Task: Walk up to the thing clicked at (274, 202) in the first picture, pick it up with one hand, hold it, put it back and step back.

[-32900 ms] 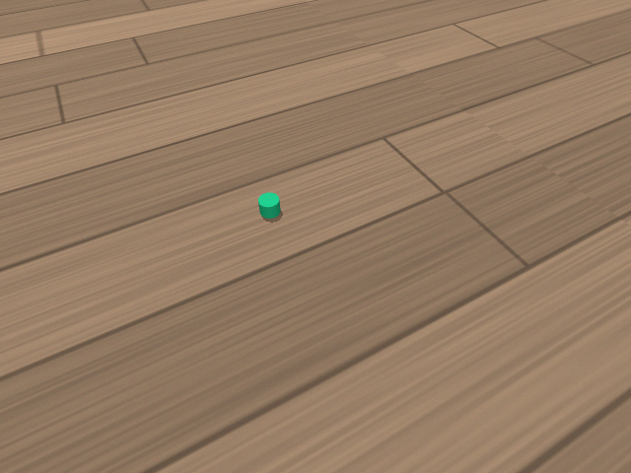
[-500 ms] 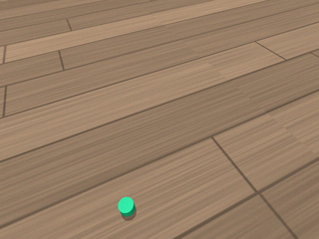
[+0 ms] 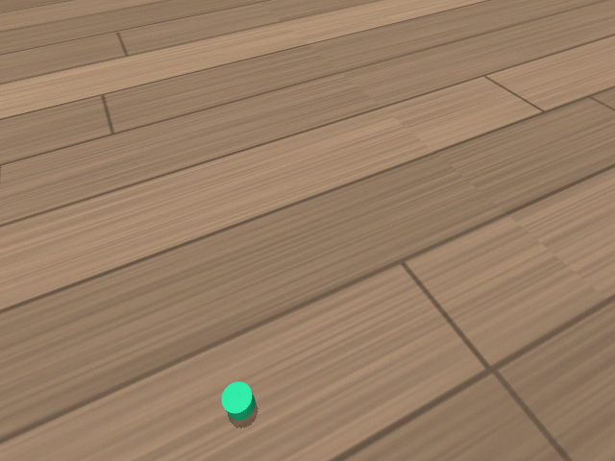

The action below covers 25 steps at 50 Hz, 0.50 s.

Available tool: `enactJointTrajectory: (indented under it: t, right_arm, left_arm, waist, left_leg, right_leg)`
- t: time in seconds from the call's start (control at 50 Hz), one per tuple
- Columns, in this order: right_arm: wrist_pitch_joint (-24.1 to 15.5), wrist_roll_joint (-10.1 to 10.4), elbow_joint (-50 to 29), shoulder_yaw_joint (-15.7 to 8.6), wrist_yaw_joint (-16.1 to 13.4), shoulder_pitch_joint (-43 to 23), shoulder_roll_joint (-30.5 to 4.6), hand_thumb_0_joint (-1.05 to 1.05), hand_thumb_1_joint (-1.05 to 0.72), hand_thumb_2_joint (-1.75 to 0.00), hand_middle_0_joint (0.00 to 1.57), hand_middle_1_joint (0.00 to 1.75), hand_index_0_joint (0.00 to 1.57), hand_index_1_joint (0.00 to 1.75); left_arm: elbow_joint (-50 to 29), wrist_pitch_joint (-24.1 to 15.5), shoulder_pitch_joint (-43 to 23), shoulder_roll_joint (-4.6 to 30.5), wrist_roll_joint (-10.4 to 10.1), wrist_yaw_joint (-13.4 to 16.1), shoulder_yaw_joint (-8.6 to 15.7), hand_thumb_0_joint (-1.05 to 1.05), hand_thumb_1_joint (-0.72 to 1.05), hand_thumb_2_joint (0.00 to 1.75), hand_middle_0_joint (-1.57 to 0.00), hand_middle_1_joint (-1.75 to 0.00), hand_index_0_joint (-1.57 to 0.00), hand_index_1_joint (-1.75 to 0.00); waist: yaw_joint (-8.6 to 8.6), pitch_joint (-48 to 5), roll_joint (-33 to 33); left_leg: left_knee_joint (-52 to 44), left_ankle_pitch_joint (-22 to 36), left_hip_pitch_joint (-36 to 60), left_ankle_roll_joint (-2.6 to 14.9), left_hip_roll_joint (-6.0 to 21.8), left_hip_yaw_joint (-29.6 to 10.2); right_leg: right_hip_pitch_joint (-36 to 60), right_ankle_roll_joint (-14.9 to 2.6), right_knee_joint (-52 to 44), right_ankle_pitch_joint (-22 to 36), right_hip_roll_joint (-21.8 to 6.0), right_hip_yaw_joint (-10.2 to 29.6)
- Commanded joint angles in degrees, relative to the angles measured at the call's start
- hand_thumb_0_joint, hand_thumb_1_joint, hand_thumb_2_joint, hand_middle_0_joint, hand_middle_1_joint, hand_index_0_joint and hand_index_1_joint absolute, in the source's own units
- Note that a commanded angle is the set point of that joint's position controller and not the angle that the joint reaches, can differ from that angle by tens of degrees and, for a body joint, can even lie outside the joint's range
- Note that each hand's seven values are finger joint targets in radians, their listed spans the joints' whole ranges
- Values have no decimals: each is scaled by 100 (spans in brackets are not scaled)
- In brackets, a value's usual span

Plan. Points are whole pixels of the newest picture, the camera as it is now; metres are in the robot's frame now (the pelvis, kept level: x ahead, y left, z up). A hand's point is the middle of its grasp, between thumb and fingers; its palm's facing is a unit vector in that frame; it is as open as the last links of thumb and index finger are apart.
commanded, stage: stand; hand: left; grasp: from above
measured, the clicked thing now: (238, 400) +0.42 +0.26 -0.75
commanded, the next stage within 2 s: step back in 0.86 s
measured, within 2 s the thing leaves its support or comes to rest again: neither
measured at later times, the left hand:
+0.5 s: hand out of the picture +0.08 +0.25 -0.16, palm faces +0.01 -0.94 -0.34, open 7.4 cm
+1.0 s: hand out of the picture +0.08 +0.27 -0.16, palm faces +0.00 -0.93 -0.37, open 7.4 cm
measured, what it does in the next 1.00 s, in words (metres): stands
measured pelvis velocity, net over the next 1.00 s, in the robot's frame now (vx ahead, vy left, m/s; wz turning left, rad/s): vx -0.01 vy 0.01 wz -0.01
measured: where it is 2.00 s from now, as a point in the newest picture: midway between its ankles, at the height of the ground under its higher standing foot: outside the picture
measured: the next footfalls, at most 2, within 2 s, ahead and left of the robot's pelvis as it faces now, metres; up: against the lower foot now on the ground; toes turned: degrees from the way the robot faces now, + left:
right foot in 1.58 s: -0.10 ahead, -0.07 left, +0.00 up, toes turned -2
left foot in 1.96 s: -0.18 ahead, +0.16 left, +0.00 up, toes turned -5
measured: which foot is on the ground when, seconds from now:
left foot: down 0.00-1.00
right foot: down 0.00-1.00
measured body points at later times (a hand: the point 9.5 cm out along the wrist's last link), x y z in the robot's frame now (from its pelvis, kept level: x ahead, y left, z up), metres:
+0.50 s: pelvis +0.01 +0.00 +0.00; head +0.02 +0.00 +0.45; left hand +0.08 +0.30 -0.13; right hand +0.08 -0.29 -0.14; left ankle -0.01 +0.14 -0.75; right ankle +0.02 -0.12 -0.75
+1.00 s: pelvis -0.01 +0.01 -0.01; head +0.04 +0.00 +0.44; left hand +0.08 +0.32 -0.14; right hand +0.07 -0.30 -0.14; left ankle -0.01 +0.14 -0.74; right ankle +0.02 -0.12 -0.75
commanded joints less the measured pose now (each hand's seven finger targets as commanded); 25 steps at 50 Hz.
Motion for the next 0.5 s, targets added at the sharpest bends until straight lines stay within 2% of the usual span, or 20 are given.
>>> enactJointTrajectory:
  t: [0.0, 0.04, 0.08, 0.14, 0.3, 0.38, 0.48]
  right_arm:
    - [-120, 10, -303, -188, -88, -117, -1100, 0, -90, -90, 20, 30, 20, 30]
    - [-123, 13, -320, -198, -85, -142, -1113, 0, -90, -90, 20, 30, 20, 30]
    - [-126, 11, -316, -196, -84, -207, -1126, 0, -90, -90, 20, 30, 20, 30]
    - [-130, 18, -307, -186, -85, -160, -1127, 0, -90, -90, 20, 30, 20, 30]
    - [-128, 20, -308, -189, -79, -227, -1148, 0, -90, -90, 20, 30, 20, 30]
    - [-145, 16, -310, -193, -75, -224, -1179, 0, -90, -90, 20, 30, 20, 30]
    - [-151, 31, -305, -191, -70, -236, -1183, 0, -90, -90, 20, 30, 20, 30]
  left_arm:
    - [-298, -128, -201, 1197, -16, 44, 198, 0, 90, 90, -20, -30, -20, -30]
    - [-332, -137, -243, 1220, -17, 47, 200, 0, 90, 90, -20, -30, -20, -30]
    - [-321, -139, -208, 1185, -20, 37, 183, 0, 90, 90, -20, -30, -20, -30]
    - [-343, -134, -258, 1214, -26, 35, 185, 0, 90, 90, -20, -30, -20, -30]
    - [-323, -127, -260, 1239, -27, 30, 179, 0, 90, 90, -20, -30, -20, -30]
    - [-362, -139, -244, 1237, -35, 26, 171, 0, 90, 90, -20, -30, -20, -30]
    - [-371, -140, -260, 1264, -38, 26, 165, 0, 90, 90, -20, -30, -20, -30]
  waist:
    - [-27, -347, -31]
    - [-22, -437, -101]
    - [11, -412, -68]
    - [-37, -414, -46]
    - [-33, -387, -76]
    - [-22, -508, -45]
    - [-34, -527, -68]
  left_leg:
    - [-372, 634, -327, 241, 514, -315]
    - [-352, 890, -237, 237, 539, -326]
    - [-347, 871, -219, 236, 542, -327]
    - [-364, 932, -257, 230, 536, -298]
    - [-429, 797, -247, 234, 548, -310]
    - [-377, 1134, -108, 229, 578, -290]
    - [-388, 1211, -83, 219, 585, -297]
  right_leg:
    - [355, -107, -324, 654, -640, 571]
    - [379, -115, -289, 796, -654, 550]
    - [346, -99, -305, 756, -632, 534]
    - [405, -102, -308, 955, -650, 547]
    - [355, -103, -315, 803, -640, 538]
    - [387, -128, -250, 1095, -668, 542]
    - [438, -108, -237, 1138, -665, 518]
